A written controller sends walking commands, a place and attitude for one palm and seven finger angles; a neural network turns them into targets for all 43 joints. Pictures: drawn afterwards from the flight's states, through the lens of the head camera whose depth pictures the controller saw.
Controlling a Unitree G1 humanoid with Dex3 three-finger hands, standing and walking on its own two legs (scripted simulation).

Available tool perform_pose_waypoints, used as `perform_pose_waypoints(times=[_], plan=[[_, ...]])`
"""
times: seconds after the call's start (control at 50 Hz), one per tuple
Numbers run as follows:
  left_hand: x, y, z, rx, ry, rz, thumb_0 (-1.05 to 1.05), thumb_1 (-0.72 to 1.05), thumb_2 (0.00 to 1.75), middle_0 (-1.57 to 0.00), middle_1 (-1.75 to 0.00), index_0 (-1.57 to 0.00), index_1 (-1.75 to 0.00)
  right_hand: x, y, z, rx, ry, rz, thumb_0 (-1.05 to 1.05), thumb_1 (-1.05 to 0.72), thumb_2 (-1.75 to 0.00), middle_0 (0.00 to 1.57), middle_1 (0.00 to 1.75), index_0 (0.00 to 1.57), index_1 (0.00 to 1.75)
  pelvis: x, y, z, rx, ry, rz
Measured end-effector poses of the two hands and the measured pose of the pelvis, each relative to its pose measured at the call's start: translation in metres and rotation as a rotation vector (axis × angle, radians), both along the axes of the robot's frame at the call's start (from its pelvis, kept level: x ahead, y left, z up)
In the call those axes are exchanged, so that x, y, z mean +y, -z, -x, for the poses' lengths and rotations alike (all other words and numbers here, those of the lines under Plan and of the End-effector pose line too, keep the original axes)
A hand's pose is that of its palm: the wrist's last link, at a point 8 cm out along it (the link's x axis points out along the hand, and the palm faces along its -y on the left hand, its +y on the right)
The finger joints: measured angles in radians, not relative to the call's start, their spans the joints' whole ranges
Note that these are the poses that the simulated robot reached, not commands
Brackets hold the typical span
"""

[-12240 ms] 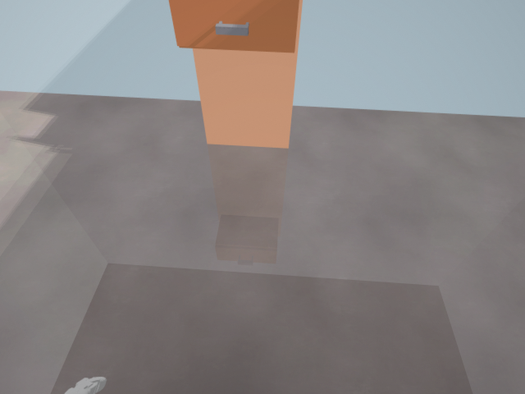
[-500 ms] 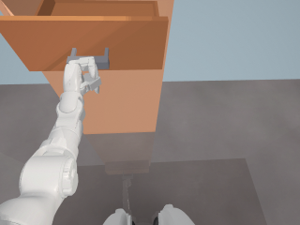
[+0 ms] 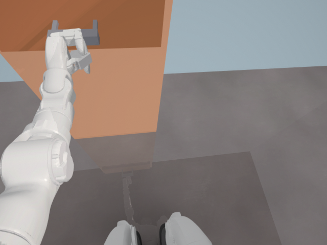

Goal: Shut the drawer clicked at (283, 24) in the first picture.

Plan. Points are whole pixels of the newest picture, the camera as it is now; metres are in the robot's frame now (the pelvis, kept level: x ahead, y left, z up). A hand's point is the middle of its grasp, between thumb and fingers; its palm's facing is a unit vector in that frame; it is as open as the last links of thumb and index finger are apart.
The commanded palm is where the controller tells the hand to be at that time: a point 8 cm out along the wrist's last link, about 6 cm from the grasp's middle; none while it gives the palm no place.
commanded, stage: push the drawer shut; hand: left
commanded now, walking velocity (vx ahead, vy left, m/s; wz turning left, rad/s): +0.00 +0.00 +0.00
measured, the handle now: (75, 30) +0.63 +0.14 +0.09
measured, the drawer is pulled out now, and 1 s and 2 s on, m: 0.02 0.00 0.00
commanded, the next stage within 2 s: pull the fist back off the drawer in 0.46 s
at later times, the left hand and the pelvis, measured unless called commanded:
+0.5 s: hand (85, 47) +0.57 +0.11 +0.09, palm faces +0.01 -1.00 -0.04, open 2.7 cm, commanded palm +0.60 +0.15 +0.09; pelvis +0.00 +0.01 -0.01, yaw +1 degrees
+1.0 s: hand (87, 48) +0.57 +0.11 +0.09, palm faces +0.00 -1.00 -0.04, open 2.8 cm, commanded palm +0.55 +0.14 +0.09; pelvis -0.01 +0.01 -0.01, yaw +0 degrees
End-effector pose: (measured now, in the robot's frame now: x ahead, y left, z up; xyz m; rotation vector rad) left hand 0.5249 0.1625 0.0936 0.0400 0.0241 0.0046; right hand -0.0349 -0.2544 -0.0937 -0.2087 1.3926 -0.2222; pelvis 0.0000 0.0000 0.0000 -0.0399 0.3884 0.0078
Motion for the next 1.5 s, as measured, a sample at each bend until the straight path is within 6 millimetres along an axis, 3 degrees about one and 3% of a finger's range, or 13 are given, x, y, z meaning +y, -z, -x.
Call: perform_pose_waypoints(times=[0.24, 0.58, 0.94, 1.14, 1.42, 1.5], plan=[[-0.001, -0.001, -0.025, 0.006, -0.005, 0.002, -0.02, 0.78, 0.94, -1.40, -1.60, -1.40, -1.60, 0.009, -0.003, 0.018, 0.090, 0.019, -0.007, 0.00, -0.91, -0.90, 0.20, 0.30, 0.20, 0.30, 0.004, 0.003, -0.005, 0.037, -0.006, 0.012], [0.006, 0.001, -0.028, 0.015, -0.009, -0.007, -0.06, 0.65, 1.00, -1.40, -1.60, -1.40, -1.60, 0.011, -0.005, 0.030, 0.092, 0.004, 0.026, 0.00, -0.91, -0.90, 0.20, 0.30, 0.20, 0.30, 0.006, 0.009, 0.007, 0.060, -0.028, 0.032], [0.001, 0.000, -0.025, 0.006, 0.000, -0.005, -0.03, 0.74, 0.98, -1.40, -1.60, -1.40, -1.60, 0.019, -0.003, 0.047, 0.128, 0.011, -0.004, 0.00, -0.91, -0.90, 0.20, 0.30, 0.20, 0.30, 0.010, 0.012, 0.010, 0.059, -0.019, 0.032], [-0.003, 0.003, -0.019, 0.007, -0.005, 0.012, -0.02, 0.83, 0.93, -1.40, -1.60, -1.40, -1.60, 0.019, -0.003, 0.019, 0.077, 0.036, -0.035, 0.00, -0.91, -0.90, 0.20, 0.30, 0.20, 0.30, 0.009, 0.001, -0.006, 0.031, 0.012, 0.015], [0.007, 0.000, 0.001, -0.018, -0.012, 0.006, 0.01, 0.89, 0.90, -1.40, -1.60, -1.40, -1.60, 0.004, -0.002, -0.055, -0.027, -0.002, -0.049, 0.00, -0.91, -0.90, 0.20, 0.30, 0.20, 0.30, 0.002, -0.011, -0.033, -0.016, 0.011, -0.002], [0.012, -0.007, 0.016, -0.040, -0.006, 0.002, 0.01, 0.90, 0.90, -1.40, -1.60, -1.40, -1.60, 0.000, -0.005, -0.076, -0.077, -0.001, -0.059, 0.00, -0.91, -0.90, 0.20, 0.30, 0.20, 0.30, 0.000, -0.017, -0.039, -0.037, 0.023, -0.010]])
